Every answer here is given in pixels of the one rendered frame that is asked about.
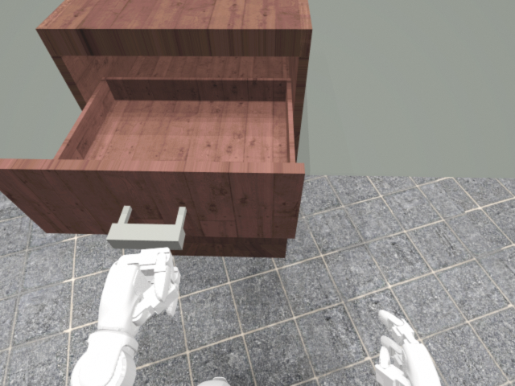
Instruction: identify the drawer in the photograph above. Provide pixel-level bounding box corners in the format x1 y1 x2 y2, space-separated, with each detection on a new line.
0 77 305 239

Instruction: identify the left robot hand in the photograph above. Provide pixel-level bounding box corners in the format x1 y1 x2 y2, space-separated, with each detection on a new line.
97 248 181 337

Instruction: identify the handle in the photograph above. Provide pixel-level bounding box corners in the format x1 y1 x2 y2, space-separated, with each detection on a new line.
106 206 187 250

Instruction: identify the cabinet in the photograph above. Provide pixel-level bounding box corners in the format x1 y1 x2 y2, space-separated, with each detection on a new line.
36 0 312 258

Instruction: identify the left robot forearm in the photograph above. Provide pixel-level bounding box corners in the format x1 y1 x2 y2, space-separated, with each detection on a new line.
71 330 138 386

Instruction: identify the right robot hand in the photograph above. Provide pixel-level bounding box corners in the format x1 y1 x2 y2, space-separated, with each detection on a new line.
375 310 441 386

